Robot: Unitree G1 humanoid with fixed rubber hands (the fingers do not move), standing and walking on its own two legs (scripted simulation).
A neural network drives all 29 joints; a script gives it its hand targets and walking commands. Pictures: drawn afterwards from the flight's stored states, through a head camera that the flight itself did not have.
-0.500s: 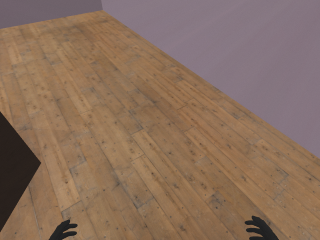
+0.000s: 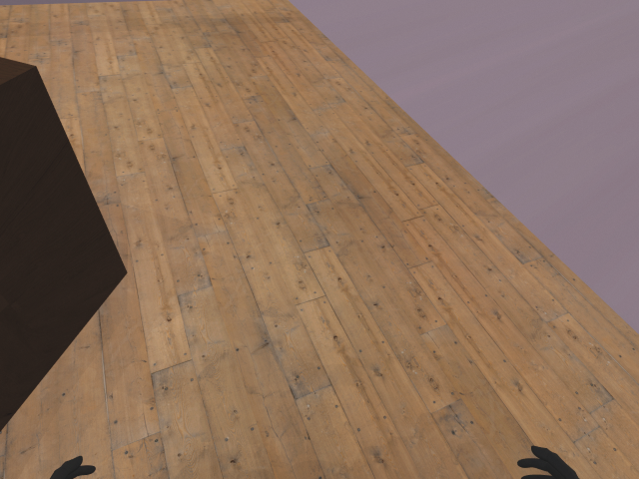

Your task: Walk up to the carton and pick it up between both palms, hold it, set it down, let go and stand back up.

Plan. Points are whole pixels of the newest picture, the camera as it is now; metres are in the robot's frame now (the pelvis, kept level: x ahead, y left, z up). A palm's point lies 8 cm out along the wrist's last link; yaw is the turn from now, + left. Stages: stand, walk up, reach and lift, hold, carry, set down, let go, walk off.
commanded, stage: walk up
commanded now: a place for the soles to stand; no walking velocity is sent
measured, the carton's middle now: out of the picture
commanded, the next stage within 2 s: none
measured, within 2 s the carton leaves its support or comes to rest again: neither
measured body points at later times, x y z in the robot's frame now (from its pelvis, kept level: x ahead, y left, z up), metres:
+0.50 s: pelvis +0.10 +0.01 +0.01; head +0.11 +0.02 +0.46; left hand +0.03 +0.35 -0.08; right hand +0.30 -0.25 -0.09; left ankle +0.05 +0.17 -0.65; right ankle +0.12 -0.06 -0.71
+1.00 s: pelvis +0.21 +0.12 +0.00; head +0.19 +0.13 +0.45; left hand +0.16 +0.46 -0.07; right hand +0.48 -0.08 -0.07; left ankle +0.14 +0.22 -0.71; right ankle +0.31 +0.02 -0.67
